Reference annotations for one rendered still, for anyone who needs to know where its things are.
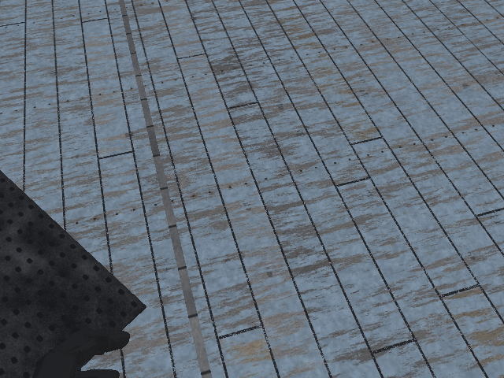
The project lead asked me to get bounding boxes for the left robot hand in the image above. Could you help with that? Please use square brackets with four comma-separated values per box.
[32, 327, 130, 378]

